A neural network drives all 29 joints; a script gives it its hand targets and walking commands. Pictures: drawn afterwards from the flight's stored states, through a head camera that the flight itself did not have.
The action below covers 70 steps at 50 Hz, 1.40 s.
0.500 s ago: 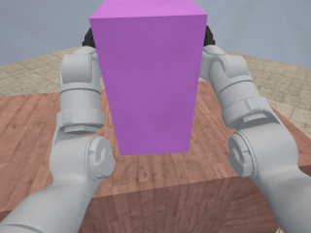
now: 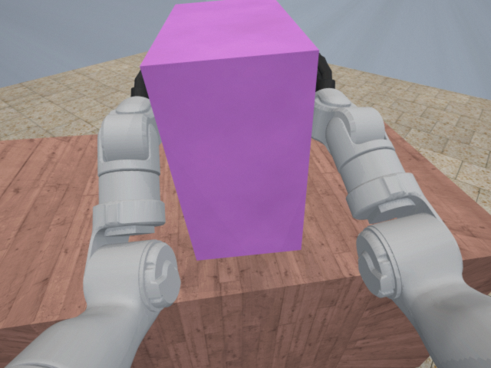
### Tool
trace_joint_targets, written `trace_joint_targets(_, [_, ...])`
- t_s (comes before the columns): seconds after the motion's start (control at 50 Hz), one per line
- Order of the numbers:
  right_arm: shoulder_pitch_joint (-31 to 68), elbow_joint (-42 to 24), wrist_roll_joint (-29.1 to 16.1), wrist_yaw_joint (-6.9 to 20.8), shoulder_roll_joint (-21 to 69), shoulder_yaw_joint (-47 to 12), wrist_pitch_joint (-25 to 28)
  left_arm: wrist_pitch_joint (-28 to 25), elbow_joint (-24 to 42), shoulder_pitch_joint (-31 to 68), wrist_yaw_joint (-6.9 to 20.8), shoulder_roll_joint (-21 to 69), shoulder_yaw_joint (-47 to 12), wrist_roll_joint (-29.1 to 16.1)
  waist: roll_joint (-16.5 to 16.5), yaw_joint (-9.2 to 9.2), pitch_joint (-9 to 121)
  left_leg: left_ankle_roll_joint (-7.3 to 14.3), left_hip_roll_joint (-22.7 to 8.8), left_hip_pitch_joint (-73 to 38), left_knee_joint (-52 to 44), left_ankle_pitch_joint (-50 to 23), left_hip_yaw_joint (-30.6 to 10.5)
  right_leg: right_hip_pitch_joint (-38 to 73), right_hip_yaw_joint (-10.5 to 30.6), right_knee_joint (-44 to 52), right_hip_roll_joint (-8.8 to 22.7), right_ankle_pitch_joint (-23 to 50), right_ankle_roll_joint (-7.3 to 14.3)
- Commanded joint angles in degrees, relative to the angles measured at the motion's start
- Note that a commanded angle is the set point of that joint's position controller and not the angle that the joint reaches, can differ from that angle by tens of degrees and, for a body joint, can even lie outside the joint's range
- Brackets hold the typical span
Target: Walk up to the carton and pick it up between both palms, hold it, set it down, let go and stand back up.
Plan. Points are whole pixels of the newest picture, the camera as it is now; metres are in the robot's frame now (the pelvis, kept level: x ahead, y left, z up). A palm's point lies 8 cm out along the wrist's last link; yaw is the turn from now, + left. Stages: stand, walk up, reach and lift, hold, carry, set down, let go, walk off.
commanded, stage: hold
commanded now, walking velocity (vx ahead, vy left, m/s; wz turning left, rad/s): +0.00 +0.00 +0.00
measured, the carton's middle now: (236, 123) +0.41 +0.01 +0.25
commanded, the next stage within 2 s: none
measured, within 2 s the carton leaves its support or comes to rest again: neither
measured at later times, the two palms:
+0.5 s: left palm (146, 83) +0.38 +0.13 +0.33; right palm (333, 82) +0.38 -0.12 +0.33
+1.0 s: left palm (150, 105) +0.38 +0.14 +0.30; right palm (327, 95) +0.38 -0.12 +0.31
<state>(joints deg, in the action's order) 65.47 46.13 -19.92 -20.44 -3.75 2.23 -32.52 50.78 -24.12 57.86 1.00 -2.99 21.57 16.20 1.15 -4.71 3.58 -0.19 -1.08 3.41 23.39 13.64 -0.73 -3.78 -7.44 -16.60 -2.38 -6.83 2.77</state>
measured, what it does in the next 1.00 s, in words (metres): stands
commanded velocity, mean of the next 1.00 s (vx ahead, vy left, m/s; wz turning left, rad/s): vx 0.00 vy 0.00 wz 0.00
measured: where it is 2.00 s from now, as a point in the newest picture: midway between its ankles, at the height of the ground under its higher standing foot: outside the picture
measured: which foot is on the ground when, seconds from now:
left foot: down 0.00-1.00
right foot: down 0.00-1.00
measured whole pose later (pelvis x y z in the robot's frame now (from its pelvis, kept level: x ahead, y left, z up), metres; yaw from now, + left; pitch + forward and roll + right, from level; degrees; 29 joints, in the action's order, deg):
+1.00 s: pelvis -0.01 +0.00 +0.00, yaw +0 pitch -6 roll -1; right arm 67.8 47.4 -18.5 -19.3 -4.1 5.0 -32.0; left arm 48.8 -26.0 59.8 -1.0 -3.0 21.0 15.8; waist 1.2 -4.9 3.9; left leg -0.2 -1.0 4.9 23.6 13.2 -0.7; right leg -5.5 -7.3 -17.3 -2.3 -6.6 2.9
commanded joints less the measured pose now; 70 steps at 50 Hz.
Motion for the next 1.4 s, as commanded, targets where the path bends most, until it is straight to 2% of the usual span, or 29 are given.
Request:
trace_joint_targets(0.0, [47.4, -17.6, -7.2, 6.8, 37.4, -11.6, 1.7, -4.0, 5.6, 47.6, 4.1, 35.9, -22.6, -9.8, -5.4, -2.11, 22.8, -2.2, 3.0, 5.8, -4.2, -11.5, -1.9, 12.2, 5.8, -1.1, -1.8, 6.7, -5.6])
trace_joint_targets(0.06, [45.5, -19.7, -9.0, 6.9, 37.4, -13.7, 1.6, -3.6, 9.3, 45.9, 3.3, 38.3, -26.0, -10.9, -7.9, -2.63, 26.2, -2.8, 3.0, 4.9, -2.8, -17.9, -2.3, 15.6, 6.0, -2.1, -2.0, 12.8, -5.1])
trace_joint_targets(0.12, [43.7, -16.1, -8.3, 6.6, 35.8, -13.1, 0.4, -2.7, 5.8, 44.4, 3.7, 36.4, -23.4, -8.7, -7.3, -2.35, 21.5, -2.6, 3.1, 5.3, -4.1, -14.4, -1.7, 14.4, 5.9, -1.1, -1.4, 11.1, -5.5])
trace_joint_targets(0.18, [40.1, -8.5, -5.5, 7.1, 34.1, -9.8, -0.7, -1.9, 1.4, 42.9, 4.9, 33.9, -18.7, -5.5, -6.1, -2.41, 14.3, -1.9, 2.4, 9.0, -7.6, -6.2, -2.0, 13.4, 6.2, 0.5, -1.0, 3.7, -5.7])
trace_joint_targets(0.2, [42.6, -11.0, -6.8, 7.5, 35.2, -11.3, 0.0, -2.2, 4.0, 44.2, 4.9, 34.2, -19.7, -6.4, -5.8, -1.97, 17.9, -1.7, 2.4, 9.0, -7.1, -7.8, -1.5, 15.4, 5.8, -0.4, -1.0, 5.6, -5.6])
trace_joint_targets(0.22, [46.5, -15.7, -9.9, 7.4, 37.0, -13.0, 0.4, -2.9, 9.8, 49.0, 4.2, 35.1, -20.6, -8.4, -6.5, -0.83, 25.5, -4.3, 1.9, 6.7, -3.8, -14.6, -1.9, 21.4, 5.0, -3.2, -1.1, 14.1, -5.3])
trace_joint_targets(0.24, [46.7, -16.7, -11.4, 6.9, 36.0, -14.3, -0.1, -2.5, 8.7, 48.0, 3.5, 35.2, -21.0, -8.3, -7.6, -1.47, 25.1, -4.8, 2.5, 5.1, -2.6, -17.6, -1.8, 21.0, 5.3, -3.3, -1.2, 18.3, -5.5])
trace_joint_targets(0.28, [46.2, -16.6, -12.2, 5.9, 35.6, -15.5, -0.9, -2.0, 6.5, 45.4, 3.4, 33.2, -19.0, -7.0, -4.3, -1.4, 22.3, -4.0, 2.8, 5.1, -3.2, -16.9, -1.2, 20.1, 4.9, -2.9, -1.3, 19.3, -6.5])
trace_joint_targets(0.34, [44.2, -13.1, -10.5, 5.7, 34.1, -13.9, -1.3, -1.2, 1.9, 42.2, 4.7, 31.4, -15.6, -4.4, -2.1, -0.61, 16.0, -2.8, 2.5, 7.8, -6.1, -11.5, -0.5, 19.9, 5.2, -2.0, -1.0, 15.3, -6.3])
trace_joint_targets(0.5, [47.7, -12.5, -10.4, 6.2, 34.7, -11.9, -1.0, -1.6, -1.0, 46.0, 6.0, 32.1, -13.9, -4.5, -2.5, -0.93, 15.7, -3.4, 2.5, 7.4, -5.2, -11.9, -0.4, 18.9, 5.9, -1.1, -0.6, 16.1, -5.6])
trace_joint_targets(0.62, [48.4, -11.0, -9.7, 6.4, 34.3, -10.1, -0.9, -2.0, -3.1, 47.3, 6.3, 32.4, -13.4, -4.7, -3.7, -1.21, 15.7, -3.5, 2.6, 9.6, -5.8, -9.0, -0.3, 18.6, 6.2, -0.9, -0.4, 12.4, -5.0])
trace_joint_targets(0.64, [41.8, -6.2, -7.5, 6.5, 32.0, -7.3, -1.5, -1.0, -12.3, 37.1, 7.2, 29.7, -8.5, -1.4, -2.7, 0.31, 5.6, -1.2, 3.9, 10.5, -7.6, -5.7, 0.5, 13.3, 6.9, 1.2, -0.1, 5.9, -6.2])
trace_joint_targets(0.68, [41.0, -8.0, -6.1, 7.3, 32.8, -7.2, -0.1, -2.2, -6.6, 38.6, 8.0, 29.4, -9.2, -1.8, -0.9, 0.41, 10.3, -1.0, 3.2, 8.5, -8.3, -6.8, 0.4, 12.8, 6.1, 1.7, -0.8, 3.5, -6.1])
trace_joint_targets(0.74, [47.1, -11.9, -6.2, 7.6, 33.9, -8.0, 1.6, -2.7, -5.4, 41.5, 7.7, 32.2, -12.1, -4.0, -2.9, 0.22, 15.0, -1.1, 3.7, 7.6, -6.2, -10.3, 0.5, 14.4, 6.4, 0.4, -0.9, 6.4, -5.5])
trace_joint_targets(0.76, [46.4, -13.0, -6.9, 7.5, 34.5, -8.5, 2.0, -3.0, -1.7, 42.7, 7.2, 34.2, -15.3, -5.5, -4.3, -0.81, 17.3, -1.5, 3.2, 5.4, -5.6, -12.4, -0.3, 14.3, 5.9, -0.4, -1.5, 8.1, -5.1])
trace_joint_targets(0.78, [48.0, -15.2, -7.3, 7.5, 34.5, -9.3, 2.5, -3.1, -1.4, 42.3, 6.8, 35.4, -16.0, -5.7, -5.3, -0.19, 18.8, -1.8, 3.0, 5.1, -5.3, -14.2, -0.9, 14.5, 5.9, -0.5, -1.9, 9.3, -5.1])
trace_joint_targets(0.82, [50.2, -16.5, -7.4, 7.5, 36.0, -10.0, 3.1, -3.8, 1.9, 47.4, 5.8, 36.9, -19.8, -7.7, -5.8, -1.64, 21.5, -2.3, 3.1, 5.0, -4.3, -14.1, -0.9, 13.6, 5.4, -1.2, -2.0, 8.2, -5.2])
trace_joint_targets(0.84, [50.6, -16.3, -7.1, 7.7, 35.7, -9.4, 3.3, -4.1, 1.4, 47.3, 5.2, 37.3, -19.8, -7.9, -6.2, -1.05, 20.9, -2.5, 2.5, 5.4, -4.3, -13.7, -1.4, 12.8, 5.0, -1.1, -2.3, 7.3, -4.9])
trace_joint_targets(0.86, [51.6, -18.6, -7.7, 7.7, 36.9, -11.0, 3.6, -4.4, 2.7, 47.6, 4.9, 38.3, -21.8, -9.4, -5.0, -1.56, 25.4, -2.3, 2.7, 4.4, -3.9, -14.0, -1.4, 14.2, 5.1, -1.2, -2.4, 8.2, -5.1])
trace_joint_targets(0.88, [51.5, -16.7, -6.9, 7.9, 36.7, -10.4, 3.3, -4.4, 0.1, 47.7, 4.4, 38.0, -20.7, -8.6, -5.0, -1.22, 21.3, -1.8, 2.7, 5.8, -4.4, -10.6, -1.4, 12.4, 5.5, -0.7, -2.1, 5.4, -5.2])
trace_joint_targets(0.9, [52.2, -17.7, -6.8, 7.9, 37.0, -11.0, 3.5, -4.8, 1.4, 48.1, 3.9, 38.0, -21.4, -9.4, -4.5, -1.11, 24.0, -1.5, 2.7, 6.6, -4.3, -10.1, -1.8, 13.5, 5.8, -1.1, -1.8, 5.3, -5.3])
trace_joint_targets(0.98, [46.0, -12.0, -6.1, 7.9, 38.5, -10.9, 1.6, -5.0, 2.6, 48.2, 3.1, 34.7, -19.3, -8.4, -3.2, -0.56, 22.9, -0.4, 3.4, 7.7, -4.9, -7.3, -1.4, 12.6, 6.8, 0.0, -0.6, 3.7, -6.1])
trace_joint_targets(1.0, [49.3, -16.0, -10.2, 7.9, 40.4, -13.3, 1.4, -5.9, 11.6, 57.0, 2.1, 33.8, -22.2, -12.3, -7.1, -1.38, 33.4, -3.9, 3.0, 6.4, -1.5, -12.5, -1.7, 18.2, 5.1, -3.1, -0.2, 11.6, -6.0])
trace_joint_targets(1.02, [48.0, -15.0, -11.1, 7.3, 37.8, -13.8, 0.2, -4.8, 8.3, 53.6, 1.4, 35.2, -22.6, -11.6, -8.9, -1.42, 29.2, -4.5, 3.3, 6.3, -1.8, -12.4, -1.4, 16.8, 5.8, -2.8, -0.2, 12.8, -6.0])
trace_joint_targets(1.04, [47.2, -14.5, -11.2, 6.8, 37.1, -13.8, -0.6, -4.0, 5.8, 51.4, 1.5, 33.5, -20.6, -10.1, -5.9, -2.0, 26.1, -4.1, 3.5, 6.9, -2.0, -11.2, -0.8, 16.9, 5.8, -2.3, -0.3, 12.0, -6.5])
trace_joint_targets(1.08, [44.6, -11.0, -9.7, 6.0, 34.8, -12.5, -1.5, -2.7, 0.3, 45.5, 2.4, 30.6, -16.8, -6.7, -3.8, -1.18, 19.9, -2.7, 3.2, 10.2, -5.0, -5.9, -0.8, 17.6, 5.9, -1.5, 0.1, 9.7, -6.5])
trace_joint_targets(1.12, [44.8, -9.7, -8.8, 5.7, 33.6, -10.9, -1.4, -2.2, -2.3, 43.7, 3.8, 30.0, -15.1, -5.2, -3.6, -0.64, 16.9, -2.5, 2.8, 11.3, -6.4, -4.6, -0.9, 18.3, 6.2, -1.1, 0.2, 9.1, -6.0])
trace_joint_targets(1.24, [47.6, -12.0, -10.4, 5.1, 33.9, -10.9, -1.2, -2.3, -2.9, 44.9, 6.0, 30.8, -13.3, -4.7, -2.8, -1.5, 16.6, -3.5, 3.0, 8.3, -4.9, -10.3, -1.3, 19.4, 5.8, -1.2, 0.3, 17.9, -6.3])
trace_joint_targets(1.38, [48.1, -13.0, -10.6, 5.3, 34.1, -10.9, -1.3, -1.9, -2.4, 45.9, 7.0, 31.9, -13.4, -4.6, -3.4, -1.81, 15.9, -3.7, 2.8, 8.5, -5.2, -11.2, -0.9, 19.5, 5.8, -1.2, -0.2, 16.6, -5.6])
